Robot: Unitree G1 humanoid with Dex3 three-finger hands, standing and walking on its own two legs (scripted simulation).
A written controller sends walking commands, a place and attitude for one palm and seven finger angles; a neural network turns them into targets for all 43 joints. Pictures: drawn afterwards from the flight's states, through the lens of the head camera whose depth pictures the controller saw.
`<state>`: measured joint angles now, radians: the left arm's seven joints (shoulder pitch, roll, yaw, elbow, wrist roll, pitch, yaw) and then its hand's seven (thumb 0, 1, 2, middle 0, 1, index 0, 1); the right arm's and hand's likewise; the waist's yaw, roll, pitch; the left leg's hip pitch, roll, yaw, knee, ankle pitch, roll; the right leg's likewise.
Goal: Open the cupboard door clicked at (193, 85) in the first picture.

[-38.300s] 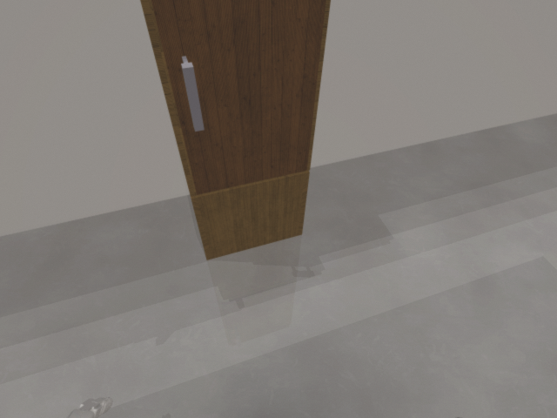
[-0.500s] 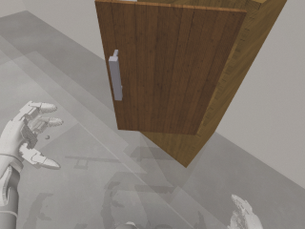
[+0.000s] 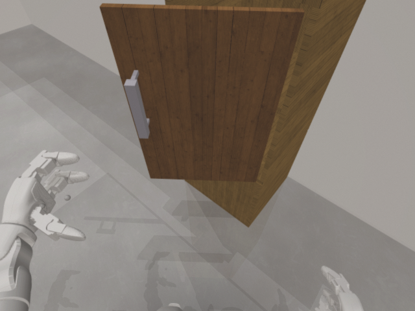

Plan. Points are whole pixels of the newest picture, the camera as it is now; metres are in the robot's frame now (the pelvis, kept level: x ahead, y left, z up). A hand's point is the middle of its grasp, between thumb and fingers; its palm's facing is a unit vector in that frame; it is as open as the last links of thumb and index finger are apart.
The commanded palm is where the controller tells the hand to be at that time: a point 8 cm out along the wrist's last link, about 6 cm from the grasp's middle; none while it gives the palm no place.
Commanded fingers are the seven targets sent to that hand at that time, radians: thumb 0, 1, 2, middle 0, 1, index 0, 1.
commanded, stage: move the hooked fingers beside the handle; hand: left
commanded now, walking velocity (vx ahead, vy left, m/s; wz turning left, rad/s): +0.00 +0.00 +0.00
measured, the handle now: (140, 105) +0.57 +0.21 +0.06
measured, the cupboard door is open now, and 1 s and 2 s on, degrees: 38 38 38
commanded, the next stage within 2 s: none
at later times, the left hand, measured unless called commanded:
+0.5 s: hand (84, 165) +0.36 +0.27 +0.08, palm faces +0.03 -1.00 -0.01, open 14.0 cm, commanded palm +0.33 +0.32 +0.08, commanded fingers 0.00 -0.50 0.30 -0.30 -1.20 -0.30 -1.20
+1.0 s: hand (94, 145) +0.42 +0.27 +0.07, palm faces +0.03 -1.00 +0.01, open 14.0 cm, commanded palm +0.40 +0.32 +0.07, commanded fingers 0.00 -0.50 0.30 -0.30 -1.20 -0.30 -1.20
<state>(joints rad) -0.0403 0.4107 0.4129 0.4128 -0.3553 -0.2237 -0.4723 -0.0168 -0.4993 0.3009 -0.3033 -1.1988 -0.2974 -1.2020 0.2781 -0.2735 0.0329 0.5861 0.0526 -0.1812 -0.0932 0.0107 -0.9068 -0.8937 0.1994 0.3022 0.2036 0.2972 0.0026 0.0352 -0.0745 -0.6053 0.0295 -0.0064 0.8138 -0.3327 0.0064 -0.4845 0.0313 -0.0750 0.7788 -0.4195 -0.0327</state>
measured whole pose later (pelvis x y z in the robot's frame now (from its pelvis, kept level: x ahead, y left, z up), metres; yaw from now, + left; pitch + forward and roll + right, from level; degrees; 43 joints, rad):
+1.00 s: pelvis +0.01 +0.03 -0.01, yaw -2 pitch +12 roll -3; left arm -0.52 0.47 0.40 0.85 -0.21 -0.27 -0.36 -0.02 -0.50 0.30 -0.30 -1.20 -0.30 -1.20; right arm 0.33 -0.26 0.03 0.60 0.03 -0.05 -0.06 0.01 -0.91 -0.89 0.20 0.30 0.20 0.30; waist -0.07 0.01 -0.09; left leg -0.73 0.02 0.03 0.87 -0.36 0.05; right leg -0.61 0.01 -0.04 0.82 -0.43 0.01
